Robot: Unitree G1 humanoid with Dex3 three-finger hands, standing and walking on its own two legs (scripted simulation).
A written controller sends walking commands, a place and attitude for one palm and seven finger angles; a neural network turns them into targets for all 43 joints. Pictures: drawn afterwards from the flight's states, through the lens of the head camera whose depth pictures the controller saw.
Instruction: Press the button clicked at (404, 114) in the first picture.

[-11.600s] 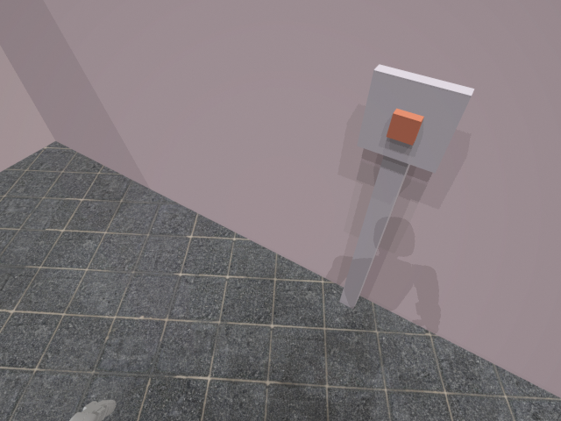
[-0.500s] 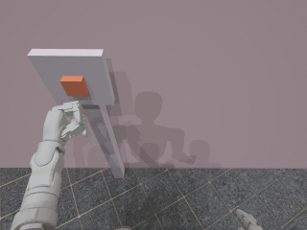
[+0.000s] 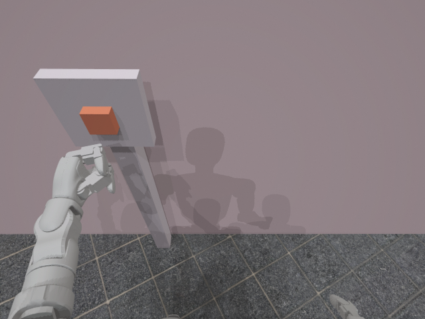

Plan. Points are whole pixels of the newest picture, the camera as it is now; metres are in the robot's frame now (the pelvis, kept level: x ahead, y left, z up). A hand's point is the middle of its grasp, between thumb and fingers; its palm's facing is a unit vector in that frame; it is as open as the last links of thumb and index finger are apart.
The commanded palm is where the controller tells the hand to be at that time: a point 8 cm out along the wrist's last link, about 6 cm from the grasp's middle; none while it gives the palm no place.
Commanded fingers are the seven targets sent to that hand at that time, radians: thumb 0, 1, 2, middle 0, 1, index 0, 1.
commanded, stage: aim a knuckle at the button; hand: left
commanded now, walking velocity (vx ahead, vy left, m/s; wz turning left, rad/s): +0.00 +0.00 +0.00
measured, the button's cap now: (101, 119) +0.47 +0.24 +0.11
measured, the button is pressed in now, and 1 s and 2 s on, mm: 0 0 13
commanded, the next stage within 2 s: press the button with the knuckle in 0.66 s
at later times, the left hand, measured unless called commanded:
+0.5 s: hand (110, 173) +0.36 +0.20 +0.08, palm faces +0.02 -1.00 +0.00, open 3.1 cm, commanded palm +0.33 +0.25 +0.09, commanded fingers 0.00 0.90 0.90 -1.30 -1.50 -1.30 -1.50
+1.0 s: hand (108, 167) +0.37 +0.21 +0.08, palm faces +0.03 -1.00 +0.00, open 3.1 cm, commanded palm +0.35 +0.26 +0.09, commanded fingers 0.00 0.90 0.90 -1.30 -1.50 -1.30 -1.50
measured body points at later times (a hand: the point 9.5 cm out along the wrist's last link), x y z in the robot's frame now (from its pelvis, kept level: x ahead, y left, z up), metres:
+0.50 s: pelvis +0.00 +0.01 +0.00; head +0.05 +0.00 +0.45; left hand +0.35 +0.26 +0.08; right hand +0.12 -0.25 -0.11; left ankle +0.03 +0.12 -0.71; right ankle -0.03 -0.12 -0.71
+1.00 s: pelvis +0.00 +0.00 +0.00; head +0.04 +0.00 +0.45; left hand +0.36 +0.27 +0.08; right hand +0.12 -0.25 -0.11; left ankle +0.03 +0.12 -0.71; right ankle -0.03 -0.12 -0.71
